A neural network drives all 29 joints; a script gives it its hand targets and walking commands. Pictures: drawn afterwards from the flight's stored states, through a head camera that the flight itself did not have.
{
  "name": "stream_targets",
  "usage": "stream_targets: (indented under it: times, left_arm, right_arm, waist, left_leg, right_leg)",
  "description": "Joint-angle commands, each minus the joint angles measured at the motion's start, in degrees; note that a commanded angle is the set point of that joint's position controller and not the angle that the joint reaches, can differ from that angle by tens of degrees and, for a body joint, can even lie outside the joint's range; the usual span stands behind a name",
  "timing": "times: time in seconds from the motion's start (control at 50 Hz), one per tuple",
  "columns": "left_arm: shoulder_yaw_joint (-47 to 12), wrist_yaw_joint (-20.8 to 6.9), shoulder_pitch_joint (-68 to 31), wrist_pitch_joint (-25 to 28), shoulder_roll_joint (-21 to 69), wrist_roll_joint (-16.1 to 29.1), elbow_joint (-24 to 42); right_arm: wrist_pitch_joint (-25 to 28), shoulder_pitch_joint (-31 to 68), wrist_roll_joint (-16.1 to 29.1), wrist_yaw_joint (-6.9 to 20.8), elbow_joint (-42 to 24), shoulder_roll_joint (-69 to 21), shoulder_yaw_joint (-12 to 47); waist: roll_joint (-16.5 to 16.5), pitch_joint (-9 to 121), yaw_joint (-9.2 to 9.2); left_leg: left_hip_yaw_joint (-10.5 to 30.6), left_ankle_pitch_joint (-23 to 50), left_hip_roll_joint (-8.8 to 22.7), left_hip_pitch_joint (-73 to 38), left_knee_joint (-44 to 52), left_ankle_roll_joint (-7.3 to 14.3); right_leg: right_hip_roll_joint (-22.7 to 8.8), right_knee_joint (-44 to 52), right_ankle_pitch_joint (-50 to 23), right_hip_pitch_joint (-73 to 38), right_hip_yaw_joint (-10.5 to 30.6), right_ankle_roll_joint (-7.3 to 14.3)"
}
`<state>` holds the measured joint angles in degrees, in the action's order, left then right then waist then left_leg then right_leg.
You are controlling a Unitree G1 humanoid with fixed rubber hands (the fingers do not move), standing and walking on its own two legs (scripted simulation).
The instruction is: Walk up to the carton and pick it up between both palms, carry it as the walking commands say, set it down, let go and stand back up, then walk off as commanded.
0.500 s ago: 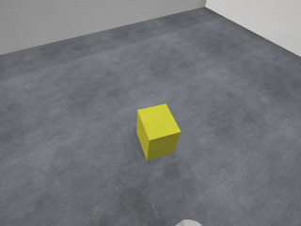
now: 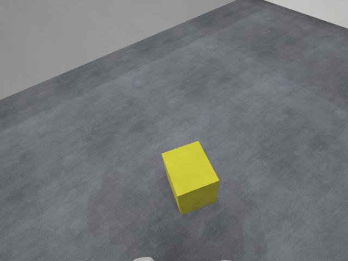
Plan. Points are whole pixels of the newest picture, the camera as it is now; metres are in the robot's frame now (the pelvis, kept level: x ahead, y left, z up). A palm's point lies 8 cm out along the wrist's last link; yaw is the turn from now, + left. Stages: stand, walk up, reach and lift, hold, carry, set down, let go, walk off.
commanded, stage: walk up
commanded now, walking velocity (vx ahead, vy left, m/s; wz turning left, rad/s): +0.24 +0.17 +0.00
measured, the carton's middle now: (189, 178) +0.60 -0.02 -0.63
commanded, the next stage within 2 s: none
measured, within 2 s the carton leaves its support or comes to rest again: neither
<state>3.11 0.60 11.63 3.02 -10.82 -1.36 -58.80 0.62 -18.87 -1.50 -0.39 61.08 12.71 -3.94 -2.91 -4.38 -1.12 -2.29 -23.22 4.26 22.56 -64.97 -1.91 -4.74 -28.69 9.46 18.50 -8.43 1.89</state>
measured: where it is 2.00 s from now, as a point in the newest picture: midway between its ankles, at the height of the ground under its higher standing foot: outside the picture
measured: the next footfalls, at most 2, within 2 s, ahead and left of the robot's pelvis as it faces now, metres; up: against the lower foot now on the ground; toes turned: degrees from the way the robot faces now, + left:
left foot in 0.34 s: +0.15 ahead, +0.19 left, +0.00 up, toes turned +7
right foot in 0.64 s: +0.13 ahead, -0.04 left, +0.00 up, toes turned -4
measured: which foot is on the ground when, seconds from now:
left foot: up 0.00-0.32, down 0.34-1.00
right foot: down 0.00-0.34, up 0.36-0.62, down 0.64-0.78, up 0.80-1.00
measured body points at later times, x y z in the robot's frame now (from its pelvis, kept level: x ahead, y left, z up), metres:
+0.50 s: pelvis +0.08 +0.08 +0.01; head +0.10 +0.10 +0.45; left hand +0.07 +0.31 -0.16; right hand +0.16 -0.15 -0.13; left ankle +0.11 +0.19 -0.74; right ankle +0.07 -0.07 -0.71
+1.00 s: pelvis +0.08 +0.01 +0.01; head +0.12 +0.03 +0.46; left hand +0.16 +0.28 -0.14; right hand +0.04 -0.27 -0.12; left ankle +0.11 +0.19 -0.74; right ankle +0.11 -0.14 -0.69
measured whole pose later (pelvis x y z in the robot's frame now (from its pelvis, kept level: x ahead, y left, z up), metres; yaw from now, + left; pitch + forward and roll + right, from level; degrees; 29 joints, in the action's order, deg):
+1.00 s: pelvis +0.08 +0.01 +0.01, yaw +7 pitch +2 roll -3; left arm 4.4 -1.7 10.9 -3.9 -14.2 -2.5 -50.3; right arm -2.0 -23.1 -2.4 -4.5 61.9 14.6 -4.9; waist -1.2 -1.6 -4.0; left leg 3.7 -7.1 7.4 18.1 -22.4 -4.1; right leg -1.4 -47.5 18.7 25.3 -1.1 -4.5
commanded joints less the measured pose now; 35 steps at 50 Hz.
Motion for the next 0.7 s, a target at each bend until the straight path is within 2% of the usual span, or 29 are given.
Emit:
stream_targets:
  times: [0.0, 0.12, 0.2, 0.22, 0.24, 0.26, 0.28, 0.3, 0.32, 0.34, 0.36, 0.38, 0.4, 0.44, 0.48, 0.54, 0.6, 0.62, 0.64, 0.66, 0.68]
  left_arm:
    - [0.96, 0.09, 5.07, 0.56, -6.61, -0.38, 1.23]
    - [1.21, 0.44, 9.34, 0.24, -8.2, -0.89, 0.98]
    - [1.6, 0.6, 10.55, -0.03, -8.77, -0.72, -0.27]
    - [1.6, 0.41, 9.88, -0.13, -8.62, -0.58, -0.48]
    - [1.55, 0.07, 9.32, -0.18, -8.06, -0.43, -0.79]
    - [1.55, 0.31, 10.34, -0.58, -7.64, -0.09, -1.64]
    - [1.36, 0.24, 11.23, -0.98, -6.85, 0.19, -2.4]
    - [0.43, 0.13, 12.04, -1.29, -4.49, 0.37, -2.69]
    - [-0.2, 0.37, 13.22, -1.44, -2.6, 1.01, -3.46]
    - [-0.51, 0.51, 16.55, -1.56, -0.96, 1.11, -3.17]
    - [-0.74, 1.43, 16.9, -2.79, -0.88, 2.07, -2.93]
    - [-0.92, 1.53, 14.75, -3.78, -2.05, 1.55, -2.7]
    - [-0.84, 1.34, 13.17, -4.5, -2.65, 1.26, -2.28]
    - [-0.83, 1.01, 12.83, -5.1, -2.78, 0.94, -1.96]
    - [-0.93, 1.09, 12.48, -5.26, -2.11, 0.81, -1.94]
    - [-0.96, 1.32, 10.72, -5.08, -1.42, 0.75, -1.64]
    - [-0.98, 1.58, 11.32, -4.12, -0.98, 0.63, -2.26]
    - [-0.93, 1.73, 11.37, -3.67, -1.63, 0.43, -2.43]
    - [-0.88, 1.55, 8.78, -3.45, -2.9, 0.48, -2.23]
    - [-1.04, 1.32, 7.17, -3.28, -3.55, 0.18, -2.33]
    - [-1.2, 1.29, 6.01, -3.03, -3.65, 0.2, -2.13]
  right_arm:
    - [-2.02, -8.31, -0.21, 1.05, 0.55, 0.39, -0.17]
    - [-2.58, 1.3, -0.16, 2.37, -3.11, 0.87, 0.26]
    - [-1.92, 5.52, 0.08, 2.88, -4.17, -0.15, 1.27]
    - [-1.49, 6.2, 0.31, 2.79, -4.32, -0.25, 1.51]
    - [-0.64, 6.91, 0.59, 2.45, -4.63, -0.39, 1.68]
    - [0.39, 6.62, 0.72, 2.12, -4.49, -0.03, 1.67]
    - [1.21, 3.92, 0.78, 1.55, -3.28, 0.31, 1.59]
    - [1.84, 2.0, 0.56, 0.53, -2.25, 1.99, 1.65]
    - [2.58, 0.79, 0.45, -0.73, -1.7, 5.2, 1.54]
    - [2.97, -0.7, 0.28, -1.06, -1.28, 8.75, 1.19]
    - [2.56, 0.73, 1.16, -1.05, -1.56, 9.14, 0.85]
    - [2.19, 2.87, 0.82, -1.23, -1.22, 7.47, 1.28]
    - [1.82, 4.68, 0.85, -1.5, -1.43, 5.84, 1.7]
    - [1.35, 7.71, 1.04, -1.83, -1.85, 3.79, 2.12]
    - [1.11, 8.44, 1.21, -1.82, -1.85, 3.56, 1.97]
    - [0.46, 8.21, 1.1, -1.82, -1.67, 3.81, 1.43]
    - [-0.48, 8.65, 0.97, -1.61, -1.79, 3.72, 1.04]
    - [-0.73, 8.0, 1.01, -1.47, -1.71, 2.68, 1.19]
    - [-1.01, 6.88, 1.39, -1.34, -1.55, 0.12, 1.93]
    - [-1.29, 6.12, 1.43, -1.39, -0.69, -0.37, 2.16]
    - [-1.29, 4.87, 1.26, -1.33, 0.08, -0.36, 2.1]
  waist:
    - [12.95, 4.33, 0.03]
    - [13.55, 0.37, 1.46]
    - [14.59, 0.09, 2.2]
    - [15.54, 0.5, 1.99]
    - [18.61, 1.88, 1.78]
    - [17.37, 2.73, 1.19]
    - [12.55, 3.27, 0.32]
    - [5.99, 2.91, -0.15]
    - [-0.62, 2.17, 0.73]
    - [-7.72, 3.53, 2.38]
    - [-14.68, 5.8, 0.46]
    - [-12.63, 5.14, 0.16]
    - [-9.9, 4.82, 0.66]
    - [-8.4, 4.87, 1.87]
    - [-7.51, 5.44, 2.03]
    - [-5.82, 4.66, 1.68]
    - [-3.75, 4.03, 2.74]
    - [-1.4, 3.37, 2.61]
    - [5.93, 0.98, 1.51]
    - [10.36, -0.87, 0.86]
    - [10.62, -0.89, 0.27]
  left_leg:
    - [2.07, 5.79, 1.91, 3.14, -0.75, 0.21]
    - [0.26, 11.07, 1.45, 7.33, 11.27, -1.39]
    - [-0.96, 11.16, 0.76, 2.55, 23.79, -1.78]
    - [-1.62, 10.25, 0.44, -0.18, 27.37, -1.68]
    - [-2.74, 9.22, -0.26, -3.37, 30.46, -1.5]
    - [-4.15, 11.0, -1.29, -7.59, 34.27, -1.41]
    - [-6.12, 14.38, -2.11, -12.76, 38.66, -1.72]
    - [-4.82, 18.03, -0.43, -16.99, 43.5, -1.46]
    - [0.71, 32.67, 5.82, -17.51, 46.71, -0.48]
    - [8.3, 59.76, 14.15, -20.05, 44.35, 2.58]
    - [9.58, 61.28, 17.17, -19.63, 45.48, 8.04]
    - [9.73, 56.5, 16.03, -18.49, 47.1, 9.55]
    - [7.77, 49.57, 13.99, -17.8, 47.72, 9.54]
    - [4.82, 45.68, 11.98, -15.89, 47.86, 9.54]
    - [4.07, 41.21, 11.07, -15.43, 48.17, 9.49]
    - [4.83, 31.36, 10.72, -13.53, 48.61, 9.21]
    - [4.78, 18.24, 8.26, -9.94, 47.53, 6.45]
    - [4.23, 14.65, 6.54, -8.66, 46.16, 5.3]
    - [2.24, 9.69, 2.73, -7.4, 46.76, 3.38]
    - [-0.05, 10.35, 0.95, -10.17, 44.68, 2.1]
    - [-0.5, 11.55, 0.82, -12.37, 43.86, 1.61]
  right_leg:
    - [-14.37, 14.44, -11.16, -3.79, 13.02, 2.4]
    - [-14.3, 20.68, 9.67, -2.16, 11.58, 2.8]
    - [-13.77, 21.25, 10.26, -2.55, 9.01, 2.55]
    - [-12.81, 20.74, 10.42, -2.4, 7.59, 2.41]
    - [-10.68, 19.53, 11.09, -3.23, 5.76, 2.45]
    - [-8.48, 16.92, 10.68, -3.68, 4.87, 2.45]
    - [-7.56, 13.42, 11.45, -2.4, 4.71, 2.05]
    - [-5.36, 8.82, 5.11, -2.23, 3.65, 0.56]
    - [-3.48, 3.18, -1.82, -3.87, 2.9, -2.46]
    - [-0.44, -3.15, 13.37, -0.22, 4.57, -5.2]
    - [0.81, -6.85, 19.14, -0.32, 4.59, -4.9]
    - [0.62, -10.35, 20.95, 0.47, 6.52, -4.96]
    - [0.94, -11.95, 19.48, 0.61, 7.82, -4.8]
    - [0.73, -13.22, 15.99, -0.6, 8.77, -3.9]
    - [1.14, -12.11, 13.97, -1.53, 8.15, -3.5]
    - [1.49, -6.66, 10.37, -3.01, 7.12, -2.98]
    - [1.31, 5.1, 1.52, -8.81, 5.02, -2.07]
    - [-0.42, 7.84, -0.39, -10.07, 6.32, -1.51]
    - [-2.83, 10.54, 0.01, -7.59, 10.6, -0.83]
    - [-4.58, 14.38, 3.92, -3.03, 14.79, -0.03]
    - [-5.07, 16.07, 6.63, -1.39, 15.6, 0.26]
